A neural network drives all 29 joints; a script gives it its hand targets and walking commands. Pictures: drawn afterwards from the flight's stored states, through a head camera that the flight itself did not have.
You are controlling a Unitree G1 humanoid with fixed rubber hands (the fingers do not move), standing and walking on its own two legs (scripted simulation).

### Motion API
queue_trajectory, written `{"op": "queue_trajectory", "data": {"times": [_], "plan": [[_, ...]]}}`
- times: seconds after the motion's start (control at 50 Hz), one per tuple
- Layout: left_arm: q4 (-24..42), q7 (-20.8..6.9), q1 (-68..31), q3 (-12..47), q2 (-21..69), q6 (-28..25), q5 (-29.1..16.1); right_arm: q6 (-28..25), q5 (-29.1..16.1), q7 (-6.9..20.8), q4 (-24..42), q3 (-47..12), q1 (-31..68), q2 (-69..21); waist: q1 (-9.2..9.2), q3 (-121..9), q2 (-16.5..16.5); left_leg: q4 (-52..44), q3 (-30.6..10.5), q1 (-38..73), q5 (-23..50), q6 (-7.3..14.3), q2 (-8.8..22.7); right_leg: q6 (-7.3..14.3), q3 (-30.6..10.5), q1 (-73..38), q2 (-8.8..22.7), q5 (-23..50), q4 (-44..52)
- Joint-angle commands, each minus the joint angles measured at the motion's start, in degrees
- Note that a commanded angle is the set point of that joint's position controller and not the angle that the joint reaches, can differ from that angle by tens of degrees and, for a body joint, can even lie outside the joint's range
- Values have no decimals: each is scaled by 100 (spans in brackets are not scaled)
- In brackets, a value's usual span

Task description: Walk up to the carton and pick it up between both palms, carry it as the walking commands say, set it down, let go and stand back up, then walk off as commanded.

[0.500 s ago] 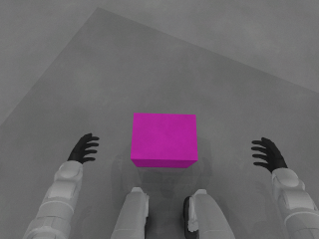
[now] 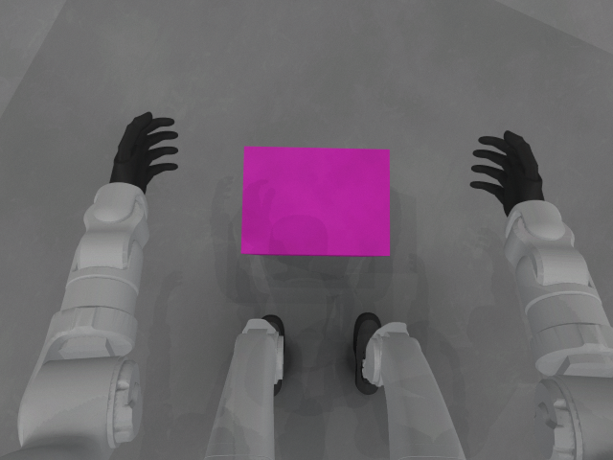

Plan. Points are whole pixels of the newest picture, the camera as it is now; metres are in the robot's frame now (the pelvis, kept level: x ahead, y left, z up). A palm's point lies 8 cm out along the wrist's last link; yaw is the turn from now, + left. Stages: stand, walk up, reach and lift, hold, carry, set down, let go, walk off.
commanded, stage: reach and lift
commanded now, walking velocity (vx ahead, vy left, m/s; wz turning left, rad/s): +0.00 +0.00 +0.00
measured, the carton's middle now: (313, 210) +0.45 +0.02 -0.52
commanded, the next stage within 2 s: none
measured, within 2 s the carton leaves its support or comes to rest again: neither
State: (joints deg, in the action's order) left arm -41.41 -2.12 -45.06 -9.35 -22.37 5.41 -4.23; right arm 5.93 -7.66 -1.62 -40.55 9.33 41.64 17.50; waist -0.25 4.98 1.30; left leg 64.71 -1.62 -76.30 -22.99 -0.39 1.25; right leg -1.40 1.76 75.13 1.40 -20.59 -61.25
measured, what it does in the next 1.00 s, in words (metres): lowers itself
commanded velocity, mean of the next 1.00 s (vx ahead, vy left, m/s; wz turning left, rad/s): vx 0.00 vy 0.00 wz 0.00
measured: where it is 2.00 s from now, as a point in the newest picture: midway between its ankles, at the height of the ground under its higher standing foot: (318, 368)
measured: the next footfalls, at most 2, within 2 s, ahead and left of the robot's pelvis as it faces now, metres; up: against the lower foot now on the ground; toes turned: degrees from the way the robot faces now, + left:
none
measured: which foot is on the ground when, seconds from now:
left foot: down 0.00-1.00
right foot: down 0.00-1.00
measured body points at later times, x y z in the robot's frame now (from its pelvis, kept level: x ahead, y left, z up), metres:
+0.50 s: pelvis -0.04 +0.00 -0.06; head +0.30 +0.03 +0.24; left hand +0.46 +0.25 -0.21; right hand +0.45 -0.21 -0.21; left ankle +0.05 +0.12 -0.63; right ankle +0.06 -0.14 -0.63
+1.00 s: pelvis -0.07 +0.00 -0.20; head +0.29 +0.02 +0.07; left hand +0.46 +0.25 -0.36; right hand +0.45 -0.20 -0.36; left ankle +0.04 +0.12 -0.63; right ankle +0.06 -0.14 -0.63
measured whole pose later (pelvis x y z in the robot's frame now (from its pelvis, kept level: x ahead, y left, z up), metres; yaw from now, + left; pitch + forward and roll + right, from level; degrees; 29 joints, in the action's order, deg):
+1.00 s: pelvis -0.07 +0.00 -0.20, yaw -2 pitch +46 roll -3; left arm -51.1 -1.1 -67.9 -11.4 -27.2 7.4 -7.5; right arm 8.3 -7.9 -5.0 -48.3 14.1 65.8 16.4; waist -0.3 6.6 1.4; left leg 104.2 -1.6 -122.5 -28.1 -0.1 1.0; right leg -1.6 0.1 121.9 1.4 -25.8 -101.3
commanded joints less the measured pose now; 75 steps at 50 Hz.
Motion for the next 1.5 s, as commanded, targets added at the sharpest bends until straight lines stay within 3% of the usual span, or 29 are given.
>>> {"op": "queue_trajectory", "data": {"times": [0.0, 0.04, 0.18, 0.32, 0.44, 0.5, 0.58, 0.62, 0.74, 0.8, 0.92, 1.08, 1.34, 1.38, 1.48], "plan": [[12, -58, -2167, -995, -1084, -315, -160, -267, -71, -151, 642, 606, 2256, 599, 275, -6962, -263, -44, 131, 1829, 3769, 8, -346, 50, -299, -2447, -452, 3653, -452], [-107, -80, -2134, -1013, -1042, -314, -124, -247, -20, -148, 457, 692, 2130, 545, 205, -7112, -250, -27, 114, 1868, 3916, 16, -335, 59, -270, -2327, -457, 3721, -441], [-294, -141, -1983, -1202, -973, -355, 142, -274, 135, -43, 97, 870, 1965, 341, 283, -6888, -321, 34, 88, 1579, 4104, 11, -294, 48, -229, -1518, -440, 3578, -439], [-533, -204, -2723, -1056, -910, -377, 72, -335, 75, -25, 33, 794, 2717, 343, 272, -6292, -254, 536, 95, 393, 2977, 32, -262, 10, -171, -266, -388, 2464, -933], [-175, -101, -3430, -1119, -1474, -217, -110, -206, -72, -163, 558, 748, 3530, 917, 339, -7529, -133, 1223, 217, 226, 2434, 6, -282, -60, -18, -152, -439, 1902, -1673], [-313, -32, -3668, -1061, -1637, -55, -210, -66, -111, -245, 581, 706, 3880, 1174, 356, -7705, -183, 1501, 302, 66, 1812, -12, -284, -87, 85, 141, -465, 1199, -1991], [-755, 13, -4018, -946, -1639, 107, -301, 133, -57, -301, -6, 577, 4219, 1165, 364, -6952, -232, 1784, 414, -855, 516, -36, -289, -72, 106, 654, -429, 22, -2357], [-776, 23, -4186, -922, -1686, 125, -318, 167, -67, -327, 27, 533, 4408, 1179, 349, -6863, -196, 1956, 437, -1063, 251, -27, -289, -69, 106, 657, -420, -199, -2525], [-660, 78, -4454, -799, -1793, 72, -406, 132, -63, -446, -14, 486, 4650, 1221, 355, -7027, -267, 2606, 457, -1384, 379, -28, -230, -33, 139, 837, -421, -46, -3178], [-685, 117, -4456, -669, -1716, 20, -470, 75, -32, -478, -177, 514, 4564, 1240, 269, -6904, -367, 2925, 408, -1389, 601, -60, -188, -26, 193, 1232, -414, 47, -3501], [-809, 162, -4256, -631, -1625, -125, -481, -118, -125, -450, -206, 459, 4474, 1221, 402, -6667, -431, 3423, 333, -1473, 1091, -88, -156, -36, 134, 1610, -371, 393, -3977], [-932, 252, -4413, -453, -1601, -300, -634, -335, -199, -459, -349, 353, 4599, 1331, 382, -6399, -440, 4031, 200, -1563, 1378, -113, -106, -58, 92, 1955, -300, 644, -4601], [-1667, 440, -5217, 96, -1839, -477, -943, -448, -619, -552, -867, -38, 5346, 1399, 358, -5802, -390, 4716, 135, -2010, 830, -54, -36, -68, 9, 1970, -200, 534, -5343], [-1643, 441, -5246, 205, -1796, -483, -964, -382, -805, -490, -1178, -266, 5255, 1198, 478, -5704, -426, 4757, 154, -1930, 818, -42, -8, -59, -35, 2028, -189, 467, -5376], [-1391, 475, -5371, 295, -1888, -473, -947, -333, -843, -489, -1215, -289, 5384, 1356, 402, -5926, -460, 4798, 184, -1642, 779, -49, 44, -38, 26, 1964, -200, 405, -5426]]}}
